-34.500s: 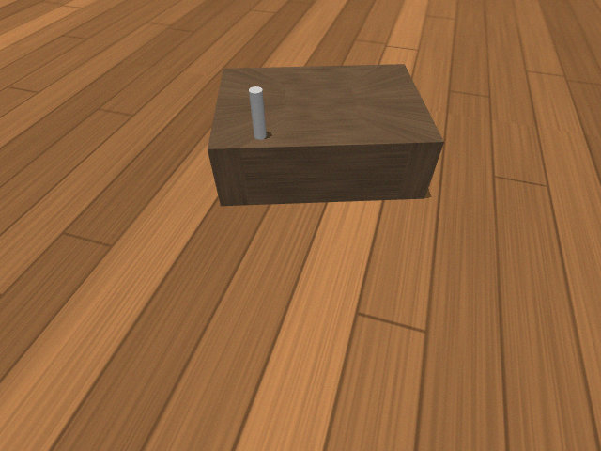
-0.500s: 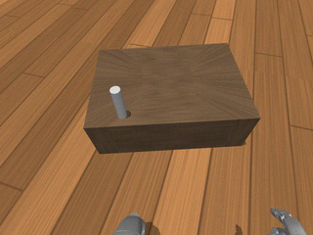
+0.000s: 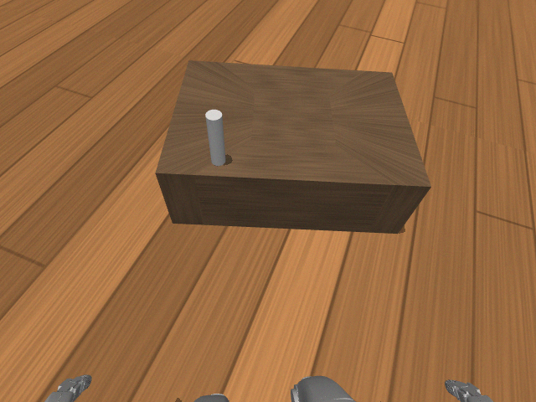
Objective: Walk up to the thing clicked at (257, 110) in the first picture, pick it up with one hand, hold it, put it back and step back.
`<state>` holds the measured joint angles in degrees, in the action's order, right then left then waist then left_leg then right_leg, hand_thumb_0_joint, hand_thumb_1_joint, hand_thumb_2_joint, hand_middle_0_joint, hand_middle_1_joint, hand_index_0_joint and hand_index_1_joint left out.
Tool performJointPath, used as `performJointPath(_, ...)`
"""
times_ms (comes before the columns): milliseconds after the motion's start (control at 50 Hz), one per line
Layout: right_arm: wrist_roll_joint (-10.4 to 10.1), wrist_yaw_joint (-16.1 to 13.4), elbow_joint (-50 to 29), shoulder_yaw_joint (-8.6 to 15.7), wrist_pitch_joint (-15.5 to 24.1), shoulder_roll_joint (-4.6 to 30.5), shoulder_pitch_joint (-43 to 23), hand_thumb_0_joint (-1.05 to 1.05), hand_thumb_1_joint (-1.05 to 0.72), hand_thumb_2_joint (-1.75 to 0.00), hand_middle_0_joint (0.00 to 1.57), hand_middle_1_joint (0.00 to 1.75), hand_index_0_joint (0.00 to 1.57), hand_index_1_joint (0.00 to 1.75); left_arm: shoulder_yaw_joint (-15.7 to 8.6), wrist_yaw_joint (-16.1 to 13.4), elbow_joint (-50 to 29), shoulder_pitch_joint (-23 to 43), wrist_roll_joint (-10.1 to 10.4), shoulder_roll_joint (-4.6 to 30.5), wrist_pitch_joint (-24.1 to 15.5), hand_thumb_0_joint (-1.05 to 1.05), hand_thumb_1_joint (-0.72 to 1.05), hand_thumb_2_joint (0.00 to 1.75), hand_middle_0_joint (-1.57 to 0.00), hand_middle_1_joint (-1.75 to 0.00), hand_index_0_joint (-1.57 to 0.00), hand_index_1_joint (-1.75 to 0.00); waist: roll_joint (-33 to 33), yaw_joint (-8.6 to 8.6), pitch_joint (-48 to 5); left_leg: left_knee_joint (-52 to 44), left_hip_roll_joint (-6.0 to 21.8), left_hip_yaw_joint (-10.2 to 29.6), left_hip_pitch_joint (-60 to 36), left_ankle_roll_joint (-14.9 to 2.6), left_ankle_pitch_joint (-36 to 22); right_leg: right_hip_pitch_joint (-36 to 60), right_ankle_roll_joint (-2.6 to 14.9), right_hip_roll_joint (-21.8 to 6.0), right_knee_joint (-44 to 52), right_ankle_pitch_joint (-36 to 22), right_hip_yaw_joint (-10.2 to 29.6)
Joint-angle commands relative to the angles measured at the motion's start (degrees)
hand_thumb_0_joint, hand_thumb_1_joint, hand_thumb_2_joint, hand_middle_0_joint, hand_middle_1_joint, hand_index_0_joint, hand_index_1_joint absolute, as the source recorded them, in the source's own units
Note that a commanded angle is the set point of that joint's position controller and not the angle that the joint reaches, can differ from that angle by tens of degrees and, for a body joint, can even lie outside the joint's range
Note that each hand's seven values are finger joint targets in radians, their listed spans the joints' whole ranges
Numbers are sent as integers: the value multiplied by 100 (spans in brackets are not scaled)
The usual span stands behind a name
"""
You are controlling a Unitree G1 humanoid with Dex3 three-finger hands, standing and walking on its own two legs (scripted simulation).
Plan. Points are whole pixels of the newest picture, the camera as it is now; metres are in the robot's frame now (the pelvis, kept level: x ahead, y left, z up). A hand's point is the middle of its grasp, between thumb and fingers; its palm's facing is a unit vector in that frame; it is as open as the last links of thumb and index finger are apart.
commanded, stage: step back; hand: left
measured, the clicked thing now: (216, 139) +0.93 +0.18 -0.33
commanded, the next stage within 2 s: stand in 1.34 s
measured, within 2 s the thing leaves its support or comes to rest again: neither
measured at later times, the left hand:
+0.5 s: hand out of the picture -0.08 +0.27 -0.14, palm faces +0.07 -0.89 -0.44, open 7.4 cm
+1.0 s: hand out of the picture -0.02 +0.25 -0.15, palm faces +0.08 -0.94 -0.34, open 7.4 cm
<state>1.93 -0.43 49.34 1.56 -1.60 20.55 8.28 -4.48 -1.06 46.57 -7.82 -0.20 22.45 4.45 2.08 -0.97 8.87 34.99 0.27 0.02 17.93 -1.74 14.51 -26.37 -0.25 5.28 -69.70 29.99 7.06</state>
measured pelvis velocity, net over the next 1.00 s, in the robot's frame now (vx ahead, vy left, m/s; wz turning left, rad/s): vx -0.09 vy -0.01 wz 0.05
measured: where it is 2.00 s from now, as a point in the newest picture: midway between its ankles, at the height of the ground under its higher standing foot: outside the picture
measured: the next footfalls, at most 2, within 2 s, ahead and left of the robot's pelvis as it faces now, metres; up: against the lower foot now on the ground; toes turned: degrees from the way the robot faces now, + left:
right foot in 0.16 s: -0.05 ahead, -0.14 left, +0.00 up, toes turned +0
left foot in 0.50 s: -0.05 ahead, +0.11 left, +0.00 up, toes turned +2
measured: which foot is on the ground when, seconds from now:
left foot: down 0.00-0.20, up 0.22-0.48, down 0.50-1.00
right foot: up 0.00-0.14, down 0.16-1.00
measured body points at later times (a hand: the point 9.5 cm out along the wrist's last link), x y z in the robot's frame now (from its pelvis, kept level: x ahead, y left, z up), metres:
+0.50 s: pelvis -0.13 -0.02 -0.01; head -0.11 -0.03 +0.44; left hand -0.08 +0.32 -0.11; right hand -0.07 -0.34 -0.14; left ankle -0.13 +0.11 -0.73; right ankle -0.11 -0.15 -0.73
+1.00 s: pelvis -0.09 -0.01 +0.00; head -0.07 -0.01 +0.45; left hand -0.02 +0.30 -0.13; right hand +0.01 -0.32 -0.12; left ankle -0.09 +0.11 -0.73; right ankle -0.09 -0.14 -0.73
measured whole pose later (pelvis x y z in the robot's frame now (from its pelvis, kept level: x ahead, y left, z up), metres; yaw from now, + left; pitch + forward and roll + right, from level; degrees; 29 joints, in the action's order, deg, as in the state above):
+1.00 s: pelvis -0.09 -0.01 +0.00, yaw +3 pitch -2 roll +1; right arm 1.4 0.1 58.9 2.6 1.9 21.3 9.3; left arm -2.4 0.5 57.4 -8.4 -0.7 19.8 -0.9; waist 0.5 -1.4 4.1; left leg 34.3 -0.5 0.3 14.5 -0.1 16.8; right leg -14.4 -0.8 -3.0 -36.6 19.8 -1.9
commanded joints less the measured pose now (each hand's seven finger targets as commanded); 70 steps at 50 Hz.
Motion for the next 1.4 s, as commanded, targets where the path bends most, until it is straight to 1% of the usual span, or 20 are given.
performJointPath(0,24,-126,-537,462,67,1455,-89,0,-90,-90,20,30,20,30,-260,-15,-313,-196,-83,970,-190,0,90,90,-20,-30,-20,-30,-1133,142,-936,-962,1431,1193,-1093,-1258,-2264,-81,-215,-254,943,115,-121)
performJointPath(120,-24,-45,-560,519,-121,1772,-431,0,-90,-90,20,30,20,30,-258,46,409,-1204,-107,971,-363,0,90,90,-20,-30,-20,-30,-1376,-174,-1486,-634,1191,893,-211,-741,-31,1877,181,-364,4430,-1022,-974)
performJointPath(140,-30,-26,-566,456,-132,1498,-326,0,-90,-90,20,30,20,30,-350,37,483,-1210,-205,1215,-398,0,90,90,-20,-30,-20,-30,-627,-150,-1267,-100,800,654,702,-402,912,2177,323,-599,4552,-818,-328)
performJointPath(160,-66,-30,-694,312,-93,988,-346,0,-90,-90,20,30,20,30,-487,19,362,-1160,-297,1708,-423,0,90,90,-20,-30,-20,-30,918,-232,-888,1124,-168,299,2002,17,1678,2026,714,-1856,5190,402,1685)
performJointPath(180,-38,-130,-780,434,-121,1176,-767,0,-90,-90,20,30,20,30,-565,-1,74,-628,-309,2311,-402,0,90,90,-20,-30,-20,-30,1308,-546,-524,2212,-362,957,1477,244,2057,126,1657,-3113,5839,950,2895)
performJointPath(200,-47,-127,-670,525,-122,1471,-704,0,-90,-90,20,30,20,30,-533,-27,-60,-194,-273,2158,-449,0,90,90,-20,-30,-20,-30,749,-257,-166,2879,-167,1339,1231,275,1692,-376,1686,-3054,5793,1003,2675)
performJointPath(260,-105,-76,-267,465,-20,1363,-35,0,-90,-90,20,30,20,30,-380,-55,-108,280,-255,1462,-552,0,90,90,-20,-30,-20,-30,342,151,-449,3041,-457,902,1238,270,948,619,1028,-1913,4833,-1065,676)
performJointPath(380,52,78,-162,469,107,1358,-259,0,-90,-90,20,30,20,30,-452,10,115,-381,-285,1664,-612,0,90,90,-20,-30,-20,-30,974,-372,-384,1082,4,405,1169,362,1473,1472,1122,-2112,5122,1170,1020)
performJointPath(460,21,88,404,508,275,1259,547,0,-90,-90,20,30,20,30,-274,79,133,-152,-213,1428,-499,0,90,90,-20,-30,-20,-30,507,84,-733,-1140,-229,-102,-1134,107,694,495,787,-1738,4304,362,184)
performJointPath(480,67,49,532,587,319,1405,834,0,-90,-90,20,30,20,30,-175,87,156,-299,-216,1097,-468,0,90,90,-20,-30,-20,-30,-258,188,-834,-1331,11,510,-1778,6,1090,-125,610,-1431,3441,318,-217)
performJointPath(500,74,24,450,608,364,1828,730,0,-90,-90,20,30,20,30,-81,108,97,-25,-78,786,-487,0,90,90,-20,-30,-20,-30,-1584,265,-704,-2281,1408,3097,-1254,-589,3012,-815,143,-648,2345,244,-859)
performJointPath(520,40,47,357,680,369,2199,586,0,-90,-90,20,30,20,30,-278,78,170,331,-131,1353,-504,0,90,90,-20,-30,-20,-30,-1049,366,-241,-2502,1931,3671,-159,-1240,3601,-433,174,-766,1731,386,-471)
performJointPath(700,-38,56,265,379,305,1335,-116,0,-90,-90,20,30,20,30,-231,114,765,-465,-140,943,-672,0,90,90,-20,-30,-20,-30,-899,-173,-621,-924,818,992,592,-394,748,2174,177,-385,4366,-1361,-1009)
performJointPath(760,-87,-39,237,300,287,1055,-24,0,-90,-90,20,30,20,30,-386,51,720,-403,-198,1785,-770,0,90,90,-20,-30,-20,-30,571,-236,-673,1312,-131,373,1135,117,1921,1825,1309,-2666,5450,-97,2139)
performJointPath(780,-72,-51,354,348,310,1222,147,0,-90,-90,20,30,20,30,-348,69,591,-122,-196,1696,-791,0,90,90,-20,-30,-20,-30,260,-100,-538,1487,36,583,794,136,1956,1415,1553,-2823,5282,-586,2134)
performJointPath(900,-51,-34,707,319,440,947,567,0,-90,-90,20,30,20,30,-141,65,612,407,-86,1264,-737,0,90,90,-20,-30,-20,-30,606,246,-976,-812,-6,-43,-554,102,-148,1337,738,-1694,4106,-3651,-46)
performJointPath(960,-51,-42,593,403,477,1447,-86,0,-90,-90,20,30,20,30,-16,71,628,246,42,915,-655,0,90,90,-20,-30,-20,-30,-487,-20,-1240,-1063,1168,1401,-740,-529,-1269,1095,132,-797,3480,-1752,-673)
performJointPath(1000,-70,-19,647,350,457,1412,-361,0,-90,-90,20,30,20,30,-13,51,743,378,-25,924,-659,0,90,90,-20,-30,-20,-30,-553,-46,-1100,-1116,1291,1267,-394,-594,-1265,1557,182,-819,3802,-1277,-667)
performJointPath(1100,-127,-72,785,276,408,1161,-371,0,-90,-90,20,30,20,30,-64,12,980,196,-3,1159,-740,0,90,90,-20,-30,-20,-30,-451,20,-1457,-465,579,303,-730,-25,-2614,2166,381,-1305,4024,-3994,-333)
performJointPath(1380,-159,2,999,202,389,1116,-889,0,-90,-90,20,30,20,30,176,39,1316,589,14,901,-672,0,90,90,-20,-30,-20,-30,-291,65,-1162,-1520,775,526,-1309,13,-2217,2148,116,-1225,4900,-3360,-372)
